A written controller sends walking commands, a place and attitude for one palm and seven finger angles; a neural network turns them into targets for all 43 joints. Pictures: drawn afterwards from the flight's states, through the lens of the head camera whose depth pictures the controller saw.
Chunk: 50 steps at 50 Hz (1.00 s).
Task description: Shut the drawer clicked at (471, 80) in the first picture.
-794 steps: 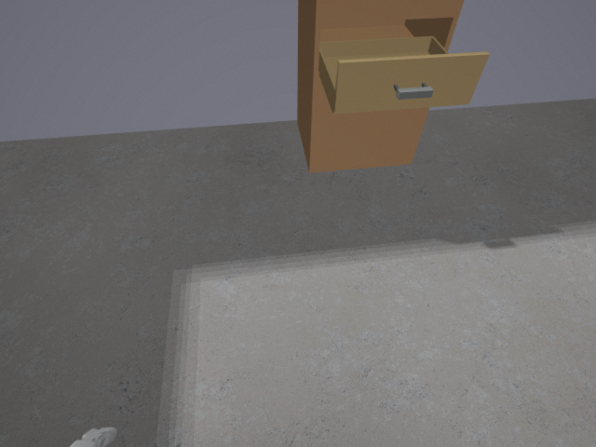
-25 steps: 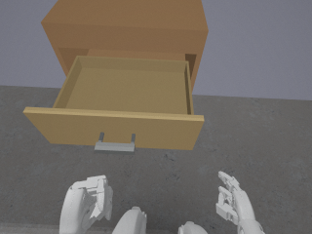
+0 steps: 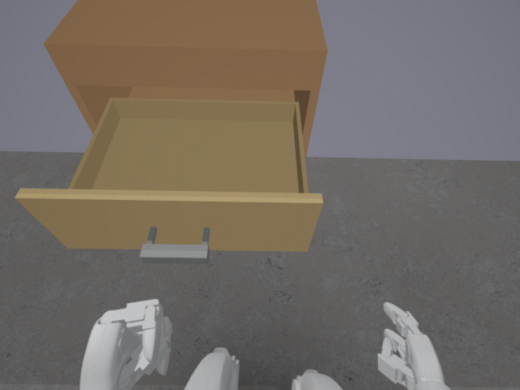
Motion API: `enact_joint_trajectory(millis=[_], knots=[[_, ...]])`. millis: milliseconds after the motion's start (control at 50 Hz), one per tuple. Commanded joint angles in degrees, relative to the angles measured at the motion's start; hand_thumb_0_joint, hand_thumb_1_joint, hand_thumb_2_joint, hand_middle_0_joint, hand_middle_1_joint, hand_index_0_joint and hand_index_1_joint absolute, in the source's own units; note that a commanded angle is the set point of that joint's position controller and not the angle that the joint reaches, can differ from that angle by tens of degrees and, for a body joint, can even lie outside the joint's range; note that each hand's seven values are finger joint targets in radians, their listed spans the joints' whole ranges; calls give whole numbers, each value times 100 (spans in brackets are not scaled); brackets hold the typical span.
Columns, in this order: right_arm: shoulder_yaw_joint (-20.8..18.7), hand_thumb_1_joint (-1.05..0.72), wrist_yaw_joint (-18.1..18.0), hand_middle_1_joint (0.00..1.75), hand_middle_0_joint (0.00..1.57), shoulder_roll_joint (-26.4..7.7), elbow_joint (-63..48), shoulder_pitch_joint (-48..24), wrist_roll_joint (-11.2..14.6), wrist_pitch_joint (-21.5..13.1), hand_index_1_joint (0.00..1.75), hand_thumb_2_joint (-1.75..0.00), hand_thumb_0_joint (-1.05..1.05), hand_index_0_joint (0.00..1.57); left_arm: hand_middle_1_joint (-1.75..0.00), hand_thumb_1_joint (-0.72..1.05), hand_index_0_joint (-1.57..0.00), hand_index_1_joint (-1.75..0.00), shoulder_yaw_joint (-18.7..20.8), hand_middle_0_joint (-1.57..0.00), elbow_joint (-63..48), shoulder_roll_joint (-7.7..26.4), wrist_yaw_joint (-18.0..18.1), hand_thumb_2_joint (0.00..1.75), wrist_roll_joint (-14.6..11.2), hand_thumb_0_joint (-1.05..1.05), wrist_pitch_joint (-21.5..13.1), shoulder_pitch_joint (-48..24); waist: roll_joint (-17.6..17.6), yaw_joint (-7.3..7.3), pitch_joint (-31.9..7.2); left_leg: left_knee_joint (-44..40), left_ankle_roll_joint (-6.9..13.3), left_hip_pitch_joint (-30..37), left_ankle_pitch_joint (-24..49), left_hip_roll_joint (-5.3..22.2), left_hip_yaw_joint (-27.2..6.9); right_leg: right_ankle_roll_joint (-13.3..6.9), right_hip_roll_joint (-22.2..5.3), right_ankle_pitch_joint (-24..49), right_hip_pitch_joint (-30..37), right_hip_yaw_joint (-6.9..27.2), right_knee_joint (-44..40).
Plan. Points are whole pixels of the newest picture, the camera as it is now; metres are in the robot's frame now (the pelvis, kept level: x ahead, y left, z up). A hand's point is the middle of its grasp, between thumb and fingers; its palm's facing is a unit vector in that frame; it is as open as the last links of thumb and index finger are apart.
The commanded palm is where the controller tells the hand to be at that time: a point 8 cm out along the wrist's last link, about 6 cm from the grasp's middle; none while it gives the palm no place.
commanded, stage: bring the fist close to the handle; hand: left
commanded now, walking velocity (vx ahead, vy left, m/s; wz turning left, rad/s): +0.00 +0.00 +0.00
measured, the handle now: (177, 243) +0.37 +0.17 -0.04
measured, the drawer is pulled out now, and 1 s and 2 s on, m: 0.30 0.30 0.28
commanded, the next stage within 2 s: push the drawer shut in 1.46 s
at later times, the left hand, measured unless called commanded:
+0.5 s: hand (177, 325) +0.21 +0.13 +0.01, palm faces +0.02 -1.00 -0.01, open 3.3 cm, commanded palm +0.19 +0.19 +0.01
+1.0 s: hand (185, 304) +0.26 +0.13 -0.04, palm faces +0.00 -1.00 +0.00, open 3.3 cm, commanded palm +0.24 +0.19 -0.04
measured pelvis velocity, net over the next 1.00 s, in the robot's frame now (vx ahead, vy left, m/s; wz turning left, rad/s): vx -0.01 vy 0.00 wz -0.03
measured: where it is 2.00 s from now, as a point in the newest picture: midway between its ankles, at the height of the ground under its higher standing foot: outside the picture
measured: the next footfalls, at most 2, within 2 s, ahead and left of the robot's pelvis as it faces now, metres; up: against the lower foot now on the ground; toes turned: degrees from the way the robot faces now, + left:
none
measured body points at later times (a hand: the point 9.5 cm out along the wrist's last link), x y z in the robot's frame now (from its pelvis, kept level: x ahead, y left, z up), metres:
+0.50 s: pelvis +0.00 -0.01 -0.02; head +0.08 -0.01 +0.43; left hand +0.21 +0.18 +0.02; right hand +0.19 -0.25 -0.10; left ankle +0.04 +0.09 -0.63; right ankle -0.01 -0.10 -0.63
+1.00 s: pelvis -0.01 +0.00 -0.05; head +0.10 +0.02 +0.39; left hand +0.25 +0.19 -0.03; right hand +0.18 -0.23 -0.14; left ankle +0.04 +0.10 -0.63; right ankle -0.01 -0.10 -0.63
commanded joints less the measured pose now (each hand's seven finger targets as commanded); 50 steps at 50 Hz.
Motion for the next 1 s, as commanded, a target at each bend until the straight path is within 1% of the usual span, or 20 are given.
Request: enact_joint_trajectory(millis=[0,40,120,200,240,300,340,380,400,440,480,520,620,640,700,720,860,900,940,980], knots=[[-269,-90,-46,30,20,-628,-972,-402,24,-272,30,-90,0,20,-160,90,-140,-160,273,-140,-1065,319,-16,90,0,0,-344,442,-289,16,-901,-1103,10,1306,1200,67,-253,51,-41,1450,444,266,-1207],[-254,-90,-44,30,20,-615,-981,-406,28,-265,30,-90,0,20,-160,90,-140,-160,252,-140,-1088,277,-32,90,-17,0,-362,349,-181,-4,-843,-1095,4,1298,1158,57,-225,61,-57,1449,428,287,-1227],[-224,-90,-56,30,20,-637,-842,-464,-12,-286,30,-90,0,20,-160,90,-140,-160,357,-140,-555,281,-61,90,-14,0,-508,-136,-419,-126,-585,-853,4,885,878,43,-230,87,-69,1203,169,425,-1202],[-238,-90,-61,30,20,-663,-735,-456,-32,-377,30,-90,0,20,-160,90,-140,-160,571,-140,-461,446,-162,90,-96,0,-768,-454,-261,-80,-924,-622,2,776,962,41,-192,75,-86,1280,152,546,-1069],[-232,-90,-56,30,20,-668,-710,-440,-32,-415,30,-90,0,20,-160,90,-140,-160,532,-140,-487,396,-232,90,-150,0,-839,-660,-144,-94,-1142,-543,3,825,1040,44,-178,80,-98,1393,149,571,-998],[-236,-90,-61,30,20,-693,-628,-445,-32,-408,30,-90,0,20,-160,90,-140,-160,675,-140,-234,478,-284,90,-203,0,-767,-688,-208,-76,-1233,-470,5,716,1139,50,-182,102,-102,1574,226,630,-969],[-235,-90,-55,30,20,-705,-610,-442,-30,-406,30,-90,0,20,-160,90,-140,-160,588,-140,-235,410,-320,90,-212,0,-720,-902,-128,-109,-1297,-436,5,735,1202,53,-179,114,-118,1712,199,612,-914],[-248,-90,-57,30,20,-706,-592,-454,-25,-372,30,-90,0,20,-160,90,-140,-160,712,-140,-18,448,-306,90,-222,0,-637,-759,-235,-61,-1277,-434,-4,648,1207,49,-176,117,-116,1749,236,611,-902],[-245,-90,-60,30,20,-719,-553,-462,-25,-372,30,-90,0,20,-160,90,-140,-160,692,-140,16,469,-303,90,-209,0,-625,-913,-263,-105,-1291,-389,8,628,1249,57,-186,128,-115,1807,197,625,-878],[-253,-90,-47,30,20,-711,-540,-468,-35,-372,30,-90,0,20,-160,90,-140,-160,712,-140,40,430,-287,90,-222,0,-646,-906,-196,-51,-1396,-385,-4,631,1268,51,-178,112,-116,1807,184,581,-802],[-256,-90,-41,30,20,-719,-491,-468,-47,-364,30,-90,0,20,-160,90,-140,-160,747,-140,162,452,-247,90,-216,0,-685,-1072,-294,-102,-1321,-334,-8,549,1222,59,-189,122,-118,1783,68,573,-772],[-255,-90,-30,30,20,-709,-436,-491,-77,-372,30,-90,0,20,-160,90,-140,-160,811,-140,210,489,-200,90,-201,0,-779,-1194,-240,-74,-1395,-245,-11,446,1215,50,-174,107,-121,1746,41,610,-695],[-261,-90,10,30,20,-768,-347,-498,-105,-384,30,-90,0,20,-160,90,-140,-160,771,-140,430,486,-172,90,-157,0,-955,-1550,-147,-114,-1477,-112,-12,404,1174,67,-199,65,-87,1560,-351,510,-485],[-253,-90,20,30,20,-774,-364,-517,-112,-391,30,-90,0,20,-160,90,-140,-160,619,-140,454,340,-180,90,-164,0,-980,-1617,-148,-138,-1476,-101,-10,402,1119,60,-211,66,-84,1479,-436,495,-465],[-249,-90,23,30,20,-826,-291,-499,-118,-372,30,-90,0,20,-160,90,-140,-160,767,-140,631,516,-177,90,-165,0,-1012,-1933,-223,-144,-1541,9,-3,222,1008,67,-227,47,-61,1283,-549,520,-390],[-249,-90,34,30,20,-822,-312,-517,-125,-366,30,-90,0,20,-160,90,-140,-160,751,-140,605,504,-179,90,-160,0,-1033,-1990,-62,-90,-1638,16,-11,260,1011,60,-220,30,-71,1255,-579,505,-341],[-237,-90,80,30,20,-887,-287,-483,-137,-244,30,-90,0,20,-160,90,-140,-160,518,-140,752,336,-50,90,-64,0,-927,-2607,72,-129,-1888,17,-38,563,1098,95,-385,0,-40,1149,-1104,284,-84],[-234,-90,93,30,20,-904,-255,-457,-149,-190,30,-90,0,20,-160,90,-140,-160,573,-140,930,380,9,90,-22,0,-873,-2720,-87,-145,-1968,66,-31,502,1099,101,-414,4,-28,1115,-1168,274,-35],[-242,-90,114,30,20,-900,-261,-473,-151,-138,30,-90,0,20,-160,90,-140,-160,595,-140,1026,374,41,90,22,0,-850,-2759,-2,-87,-2066,95,-59,547,1180,101,-416,-7,-35,1175,-1222,250,56],[-228,-90,142,30,20,-901,-262,-491,-156,-75,30,-90,0,20,-160,90,-140,-160,489,-140,1123,270,76,90,43,0,-815,-2943,49,-111,-2019,84,-74,543,1091,95,-451,-9,-40,1059,-1354,218,78]])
